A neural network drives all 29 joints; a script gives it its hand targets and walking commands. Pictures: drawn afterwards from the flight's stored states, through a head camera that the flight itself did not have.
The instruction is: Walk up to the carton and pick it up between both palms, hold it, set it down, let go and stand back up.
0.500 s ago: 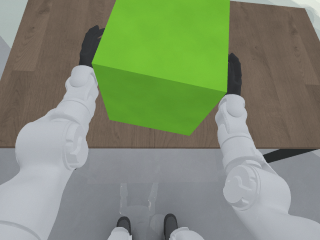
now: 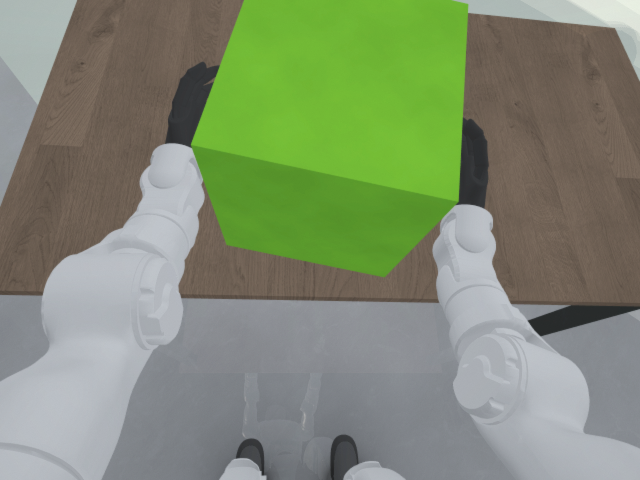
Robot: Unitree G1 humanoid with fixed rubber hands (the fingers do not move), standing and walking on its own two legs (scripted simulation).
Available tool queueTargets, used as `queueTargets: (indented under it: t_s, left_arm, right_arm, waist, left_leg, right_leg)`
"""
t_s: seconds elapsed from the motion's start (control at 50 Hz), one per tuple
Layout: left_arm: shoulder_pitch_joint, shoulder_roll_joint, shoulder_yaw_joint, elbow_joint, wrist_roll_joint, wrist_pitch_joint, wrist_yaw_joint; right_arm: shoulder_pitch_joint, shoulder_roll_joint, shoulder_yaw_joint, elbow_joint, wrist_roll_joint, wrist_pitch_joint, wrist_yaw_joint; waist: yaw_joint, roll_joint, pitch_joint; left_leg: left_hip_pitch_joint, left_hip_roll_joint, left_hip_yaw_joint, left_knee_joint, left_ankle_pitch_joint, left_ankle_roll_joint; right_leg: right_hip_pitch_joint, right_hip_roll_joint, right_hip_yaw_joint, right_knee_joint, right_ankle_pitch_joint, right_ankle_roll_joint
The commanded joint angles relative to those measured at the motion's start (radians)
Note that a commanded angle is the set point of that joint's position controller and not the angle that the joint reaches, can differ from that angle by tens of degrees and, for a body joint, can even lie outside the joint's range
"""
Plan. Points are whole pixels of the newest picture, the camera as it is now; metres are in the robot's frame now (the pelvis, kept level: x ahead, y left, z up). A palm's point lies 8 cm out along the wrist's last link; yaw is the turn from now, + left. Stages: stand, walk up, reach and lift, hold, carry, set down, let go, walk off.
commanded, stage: reach and lift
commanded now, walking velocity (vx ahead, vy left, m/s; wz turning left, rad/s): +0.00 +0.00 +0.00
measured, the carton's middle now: (331, 140) +0.53 -0.03 +0.02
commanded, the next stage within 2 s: none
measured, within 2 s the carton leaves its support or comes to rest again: leaves its support in 1.14 s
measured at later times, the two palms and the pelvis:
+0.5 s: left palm (190, 147) +0.49 +0.14 +0.05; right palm (472, 202) +0.42 -0.19 +0.05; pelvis +0.00 +0.00 +0.00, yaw +0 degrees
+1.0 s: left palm (195, 186) +0.44 +0.13 +0.05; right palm (486, 240) +0.37 -0.20 +0.04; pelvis -0.02 +0.00 +0.00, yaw +0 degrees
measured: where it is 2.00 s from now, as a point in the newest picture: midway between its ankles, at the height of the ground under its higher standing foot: outside the picture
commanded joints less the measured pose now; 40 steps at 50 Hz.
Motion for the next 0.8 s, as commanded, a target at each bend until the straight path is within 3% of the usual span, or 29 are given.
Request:
queueTargets:
  t_s: [0.0, 0.04, 0.06, 0.08, 0.12, 0.14, 0.16, 0.2, 0.3, 0.36, 0.38, 0.4, 0.44, 0.46, 0.5, 0.66, 0.7, 0.72, 0.74, 0.78]
  left_arm:
    - [-0.523, -0.6, -0.221, -0.006, 0.227, -0.054, -0.061]
    - [-0.496, -0.612, -0.231, 0.0, 0.222, -0.058, -0.063]
    - [-0.498, -0.599, -0.217, 0.016, 0.229, -0.058, -0.065]
    - [-0.482, -0.601, -0.221, 0.001, 0.224, -0.057, -0.063]
    - [-0.488, -0.6, -0.243, -0.019, 0.21, -0.065, -0.064]
    - [-0.471, -0.598, -0.219, 0.014, 0.23, -0.062, -0.069]
    - [-0.479, -0.608, -0.237, 0.004, 0.223, -0.066, -0.067]
    - [-0.459, -0.615, -0.246, -0.02, 0.214, -0.067, -0.057]
    - [-0.436, -0.607, -0.244, -0.007, 0.204, -0.065, -0.061]
    - [-0.404, -0.617, -0.268, -0.022, 0.195, -0.063, -0.061]
    - [-0.397, -0.608, -0.256, -0.016, 0.198, -0.06, -0.06]
    - [-0.394, -0.613, -0.263, -0.024, 0.191, -0.056, -0.058]
    - [-0.395, -0.614, -0.269, -0.046, 0.186, -0.056, -0.054]
    - [-0.397, -0.608, -0.258, -0.046, 0.196, -0.057, -0.057]
    - [-0.363, -0.612, -0.267, -0.033, 0.182, -0.048, -0.051]
    - [-0.391, -0.612, -0.286, -0.11, 0.148, -0.044, -0.04]
    - [-0.311, -0.638, -0.3, -0.102, 0.15, -0.025, -0.034]
    - [-0.363, -0.623, -0.304, -0.112, 0.143, -0.029, -0.037]
    - [-0.372, -0.615, -0.285, -0.124, 0.152, -0.023, -0.035]
    - [-0.359, -0.632, -0.306, -0.123, 0.135, -0.019, -0.033]
  right_arm:
    - [-0.542, 0.357, 0.256, 0.061, -0.214, -0.089, 0.149]
    - [-0.528, 0.365, 0.28, 0.084, -0.201, -0.097, 0.148]
    - [-0.522, 0.364, 0.282, 0.085, -0.197, -0.098, 0.147]
    - [-0.531, 0.364, 0.299, 0.092, -0.191, -0.102, 0.15]
    - [-0.505, 0.364, 0.3, 0.093, -0.179, -0.11, 0.146]
    - [-0.519, 0.365, 0.307, 0.105, -0.189, -0.111, 0.148]
    - [-0.51, 0.369, 0.306, 0.109, -0.191, -0.115, 0.149]
    - [-0.506, 0.362, 0.332, 0.122, -0.171, -0.121, 0.151]
    - [-0.516, 0.347, 0.344, 0.115, -0.157, -0.134, 0.15]
    - [-0.492, 0.345, 0.363, 0.145, -0.144, -0.138, 0.149]
    - [-0.479, 0.349, 0.373, 0.129, -0.131, -0.134, 0.152]
    - [-0.49, 0.329, 0.364, 0.141, -0.141, -0.136, 0.152]
    - [-0.492, 0.342, 0.385, 0.132, -0.122, -0.136, 0.159]
    - [-0.488, 0.351, 0.394, 0.128, -0.126, -0.135, 0.157]
    - [-0.481, 0.342, 0.397, 0.118, -0.12, -0.133, 0.157]
    - [-0.478, 0.338, 0.429, 0.083, -0.09, -0.115, 0.166]
    - [-0.459, 0.336, 0.44, 0.072, -0.067, -0.105, 0.17]
    - [-0.472, 0.336, 0.441, 0.072, -0.077, -0.102, 0.17]
    - [-0.484, 0.348, 0.441, 0.043, -0.069, -0.094, 0.173]
    - [-0.47, 0.344, 0.435, 0.05, -0.065, -0.086, 0.175]
  waist:
    - [0.036, 0.23, -0.846]
    - [0.039, 0.24, -0.843]
    - [0.043, 0.217, -0.819]
    - [0.059, 0.222, -0.832]
    - [0.045, 0.222, -0.832]
    - [0.059, 0.209, -0.826]
    - [0.045, 0.221, -0.845]
    - [0.068, 0.225, -0.843]
    - [0.065, 0.2, -0.832]
    - [0.057, 0.214, -0.842]
    - [0.071, 0.203, -0.805]
    - [0.057, 0.202, -0.81]
    - [0.068, 0.231, -0.836]
    - [0.074, 0.194, -0.815]
    - [0.066, 0.193, -0.837]
    - [0.072, 0.189, -0.849]
    - [0.072, 0.209, -0.837]
    - [0.069, 0.185, -0.835]
    - [0.087, 0.192, -0.837]
    - [0.064, 0.195, -0.828]
  left_leg:
    - [0.714, 0.03, 0.117, 0.044, 0.744, -0.129]
    - [0.718, 0.03, 0.11, 0.051, 0.769, -0.128]
    - [0.692, 0.025, 0.116, 0.039, 0.738, -0.121]
    - [0.687, 0.029, 0.119, 0.04, 0.744, -0.121]
    - [0.687, 0.024, 0.115, 0.031, 0.72, -0.118]
    - [0.678, 0.024, 0.121, 0.027, 0.716, -0.115]
    - [0.69, 0.027, 0.114, 0.027, 0.73, -0.116]
    - [0.71, 0.034, 0.113, 0.038, 0.78, -0.123]
    - [0.69, 0.03, 0.106, 0.029, 0.751, -0.115]
    - [0.71, 0.03, 0.103, 0.031, 0.782, -0.12]
    - [0.7, 0.029, 0.107, 0.024, 0.759, -0.115]
    - [0.709, 0.029, 0.104, 0.015, 0.757, -0.116]
    - [0.724, 0.033, 0.098, 0.024, 0.773, -0.12]
    - [0.718, 0.033, 0.101, 0.021, 0.774, -0.116]
    - [0.7, 0.03, 0.096, 0.018, 0.755, -0.116]
    - [0.706, 0.027, 0.091, 0.014, 0.679, -0.108]
    - [0.729, 0.029, 0.085, 0.009, 0.7, -0.116]
    - [0.727, 0.028, 0.084, 0.015, 0.684, -0.113]
    - [0.724, 0.025, 0.086, 0.007, 0.656, -0.11]
    - [0.73, 0.024, 0.083, 0.001, 0.629, -0.109]
  right_leg:
    - [0.28, 0.057, -0.054, -0.006, 0.506, -0.037]
    - [0.281, 0.056, -0.049, 0.003, 0.539, -0.038]
    - [0.305, 0.054, -0.043, -0.007, 0.545, -0.037]
    - [0.305, 0.053, -0.044, 0.008, 0.56, -0.039]
    - [0.317, 0.051, -0.04, 0.0, 0.568, -0.039]
    - [0.334, 0.05, -0.039, 0.004, 0.566, -0.035]
    - [0.316, 0.053, -0.043, 0.002, 0.567, -0.034]
    - [0.302, 0.059, -0.045, 0.008, 0.574, -0.036]
    - [0.324, 0.058, -0.041, 0.009, 0.592, -0.038]
    - [0.332, 0.059, -0.043, 0.014, 0.625, -0.034]
    - [0.343, 0.058, -0.037, 0.007, 0.611, -0.033]
    - [0.334, 0.06, -0.049, 0.003, 0.597, -0.036]
    - [0.315, 0.064, -0.051, 0.01, 0.596, -0.037]
    - [0.34, 0.062, -0.045, 0.007, 0.606, -0.031]
    - [0.351, 0.064, -0.045, 0.011, 0.634, -0.036]
    - [0.328, 0.072, -0.042, 0.013, 0.541, -0.037]
    - [0.33, 0.075, -0.044, 0.006, 0.553, -0.04]
    - [0.322, 0.074, -0.042, 0.008, 0.523, -0.04]
    - [0.329, 0.076, -0.038, 0.005, 0.512, -0.046]
    - [0.32, 0.081, -0.048, 0.004, 0.481, -0.04]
